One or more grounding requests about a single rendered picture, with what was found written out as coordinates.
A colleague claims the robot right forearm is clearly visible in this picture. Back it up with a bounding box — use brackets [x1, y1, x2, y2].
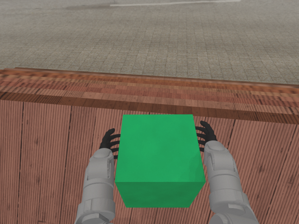
[204, 140, 259, 224]

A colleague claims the right robot hand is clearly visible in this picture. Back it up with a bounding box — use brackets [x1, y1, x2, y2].
[195, 120, 217, 152]

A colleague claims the left robot hand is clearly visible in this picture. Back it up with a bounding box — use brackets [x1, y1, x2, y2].
[99, 128, 121, 159]

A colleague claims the robot left forearm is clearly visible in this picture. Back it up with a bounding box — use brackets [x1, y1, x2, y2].
[74, 148, 115, 224]

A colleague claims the robot right upper arm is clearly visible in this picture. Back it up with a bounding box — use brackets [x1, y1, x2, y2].
[209, 212, 258, 224]

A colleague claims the carton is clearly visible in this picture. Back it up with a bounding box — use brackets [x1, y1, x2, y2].
[115, 114, 206, 208]

